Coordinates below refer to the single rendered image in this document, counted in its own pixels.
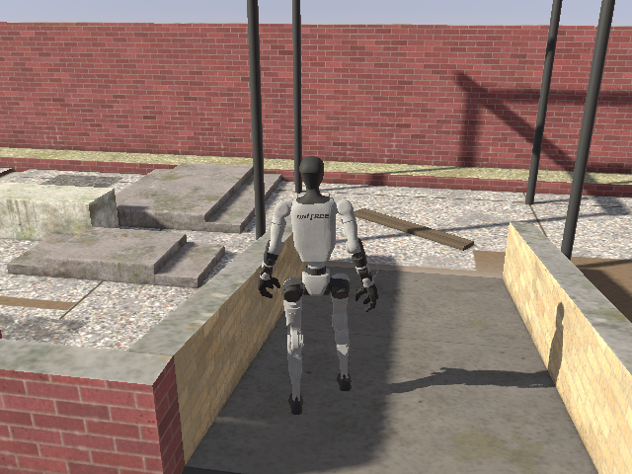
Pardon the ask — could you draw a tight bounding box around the left robot hand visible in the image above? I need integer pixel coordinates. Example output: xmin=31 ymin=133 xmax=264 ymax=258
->
xmin=258 ymin=276 xmax=280 ymax=298

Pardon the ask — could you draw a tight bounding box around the left robot thigh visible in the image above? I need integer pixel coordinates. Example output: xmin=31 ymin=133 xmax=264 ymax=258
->
xmin=282 ymin=277 xmax=304 ymax=353

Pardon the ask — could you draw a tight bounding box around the left robot upper arm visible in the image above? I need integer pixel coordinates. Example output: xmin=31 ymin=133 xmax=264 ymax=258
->
xmin=268 ymin=199 xmax=293 ymax=255

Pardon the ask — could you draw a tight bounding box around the robot left forearm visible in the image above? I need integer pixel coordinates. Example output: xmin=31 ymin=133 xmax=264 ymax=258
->
xmin=260 ymin=240 xmax=278 ymax=280

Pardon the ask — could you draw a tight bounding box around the robot right forearm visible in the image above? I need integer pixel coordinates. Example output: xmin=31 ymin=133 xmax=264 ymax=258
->
xmin=352 ymin=238 xmax=374 ymax=287

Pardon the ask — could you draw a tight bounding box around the left robot foot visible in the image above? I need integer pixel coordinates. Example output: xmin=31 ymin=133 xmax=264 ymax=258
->
xmin=288 ymin=393 xmax=303 ymax=415

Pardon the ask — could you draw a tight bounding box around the right robot hand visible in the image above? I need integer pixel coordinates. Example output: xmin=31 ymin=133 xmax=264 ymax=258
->
xmin=355 ymin=284 xmax=378 ymax=312

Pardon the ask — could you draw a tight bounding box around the right robot upper arm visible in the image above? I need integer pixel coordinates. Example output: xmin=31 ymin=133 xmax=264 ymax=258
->
xmin=334 ymin=198 xmax=361 ymax=254

